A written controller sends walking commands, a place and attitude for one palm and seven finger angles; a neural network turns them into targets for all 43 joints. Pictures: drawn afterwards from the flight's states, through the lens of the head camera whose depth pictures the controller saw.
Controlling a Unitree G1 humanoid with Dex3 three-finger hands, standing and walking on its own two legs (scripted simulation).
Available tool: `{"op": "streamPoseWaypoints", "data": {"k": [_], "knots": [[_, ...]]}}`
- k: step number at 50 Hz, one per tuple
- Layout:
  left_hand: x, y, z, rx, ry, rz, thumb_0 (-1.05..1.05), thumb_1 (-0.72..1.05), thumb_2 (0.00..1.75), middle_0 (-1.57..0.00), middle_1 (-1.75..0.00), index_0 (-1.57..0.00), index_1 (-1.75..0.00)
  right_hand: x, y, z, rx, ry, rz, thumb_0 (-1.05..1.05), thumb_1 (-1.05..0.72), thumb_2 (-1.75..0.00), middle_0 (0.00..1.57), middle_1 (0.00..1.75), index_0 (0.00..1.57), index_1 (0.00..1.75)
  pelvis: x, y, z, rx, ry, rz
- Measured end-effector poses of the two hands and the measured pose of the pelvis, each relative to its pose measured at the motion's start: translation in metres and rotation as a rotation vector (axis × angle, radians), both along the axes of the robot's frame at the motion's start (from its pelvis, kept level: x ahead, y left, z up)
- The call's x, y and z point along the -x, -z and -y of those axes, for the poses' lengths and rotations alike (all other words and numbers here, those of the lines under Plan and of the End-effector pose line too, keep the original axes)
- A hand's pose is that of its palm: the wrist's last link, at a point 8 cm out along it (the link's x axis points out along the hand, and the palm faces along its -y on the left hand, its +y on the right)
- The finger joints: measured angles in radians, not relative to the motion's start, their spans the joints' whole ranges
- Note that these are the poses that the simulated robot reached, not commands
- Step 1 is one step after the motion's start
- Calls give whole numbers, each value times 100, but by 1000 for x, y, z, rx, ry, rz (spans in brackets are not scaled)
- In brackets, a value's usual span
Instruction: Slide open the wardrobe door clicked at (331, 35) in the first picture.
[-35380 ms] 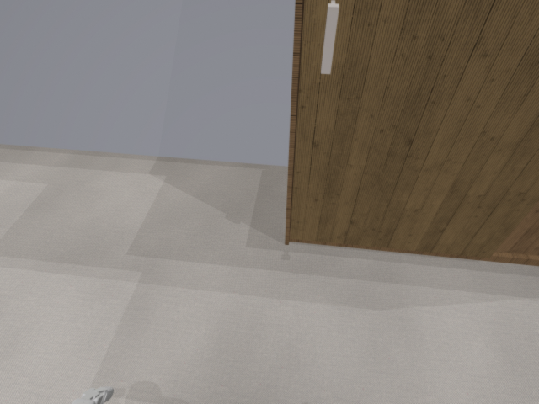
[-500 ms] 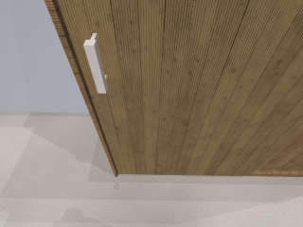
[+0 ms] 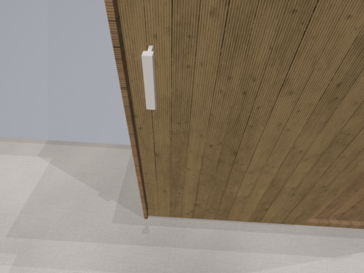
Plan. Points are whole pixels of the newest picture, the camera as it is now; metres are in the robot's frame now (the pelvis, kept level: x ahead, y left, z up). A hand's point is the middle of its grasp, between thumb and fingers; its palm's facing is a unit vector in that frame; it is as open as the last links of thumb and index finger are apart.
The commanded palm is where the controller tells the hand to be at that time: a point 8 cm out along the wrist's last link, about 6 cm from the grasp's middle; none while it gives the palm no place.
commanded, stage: look again from close up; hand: left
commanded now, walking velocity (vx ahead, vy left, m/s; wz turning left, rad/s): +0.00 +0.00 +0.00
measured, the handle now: (151, 78) +0.54 +0.12 +0.17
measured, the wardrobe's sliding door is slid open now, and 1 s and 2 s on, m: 0.01 0.01 0.01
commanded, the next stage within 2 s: none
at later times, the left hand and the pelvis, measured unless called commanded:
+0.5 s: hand out of the picture -0.06 +0.24 -0.17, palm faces +0.00 -0.96 -0.28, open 7.4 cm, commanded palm none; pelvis -0.05 +0.01 +0.00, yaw +0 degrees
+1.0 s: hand out of the picture -0.12 +0.31 -0.16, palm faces -0.03 -0.94 -0.34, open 7.4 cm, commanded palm none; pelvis -0.13 +0.07 +0.00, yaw -3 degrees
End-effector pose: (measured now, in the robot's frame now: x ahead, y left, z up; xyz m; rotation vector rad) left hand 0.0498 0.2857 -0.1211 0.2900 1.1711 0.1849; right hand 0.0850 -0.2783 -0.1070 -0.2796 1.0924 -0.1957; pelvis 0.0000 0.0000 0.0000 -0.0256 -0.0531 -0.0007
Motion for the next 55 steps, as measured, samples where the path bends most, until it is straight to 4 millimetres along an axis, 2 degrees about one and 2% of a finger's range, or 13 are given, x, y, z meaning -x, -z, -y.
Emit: {"op": "streamPoseWaypoints", "data": {"k": [10,16,21,27,30,33,36,38,41,46,48,51,55], "knots": [[73,1,-11,-7,-47,-160,1,91,90,-20,-30,-20,-30,54,11,-3,-10,34,-135,1,-91,-89,20,29,20,30,18,-2,-7,-3,-8,-5],[100,5,-7,9,-65,-210,1,91,90,-20,-30,-20,-30,71,14,-4,-10,50,-167,1,-91,-89,20,29,20,30,27,-3,-10,-1,-9,4],[110,7,-2,26,-69,-211,1,91,90,-20,-30,-20,-30,76,12,-5,-7,54,-161,1,-91,-89,20,29,20,30,37,-4,-12,-1,-9,9],[112,12,-3,43,-65,-188,1,91,90,-20,-30,-20,-30,79,10,-8,4,64,-128,1,-91,-89,20,29,20,30,49,-2,-17,9,-7,22],[104,22,-11,48,-56,-170,1,91,90,-20,-30,-20,-30,87,10,-10,21,85,-106,1,-91,-89,20,29,20,30,54,5,-25,25,-3,40],[84,31,-23,52,-34,-126,1,91,90,-20,-30,-20,-30,104,13,-15,44,107,-97,0,-91,-89,20,29,20,30,60,12,-35,35,9,60],[68,28,-33,48,-19,-64,1,91,90,-20,-30,-20,-30,125,14,-23,51,113,-126,0,-91,-89,20,29,20,30,70,13,-41,36,17,58],[67,21,-39,41,-18,-31,1,91,90,-20,-30,-20,-30,135,12,-27,47,110,-147,0,-91,-89,20,29,20,30,78,9,-44,31,21,51],[88,8,-45,26,-27,-30,0,91,90,-20,-30,-20,-30,142,9,-33,36,108,-144,1,-91,-89,20,29,20,30,90,2,-48,21,34,37],[157,4,-59,-18,-43,-167,0,91,90,-20,-30,-20,-30,151,9,-43,10,132,-98,1,-91,-89,20,29,20,30,116,-1,-56,-3,47,27],[171,3,-66,-27,-53,-199,1,91,90,-20,-30,-20,-30,163,8,-47,1,139,-96,1,-91,-89,20,29,20,30,122,-2,-61,-1,46,25],[171,3,-75,-29,-37,-170,1,91,90,-20,-30,-20,-30,188,8,-55,-2,139,-115,0,-91,-89,20,29,20,30,130,-3,-69,-1,46,20],[157,9,-88,-6,-19,-100,1,91,90,-20,-30,-20,-30,221,16,-71,17,119,-184,0,-91,-89,20,29,20,30,144,4,-85,-7,30,11]]}}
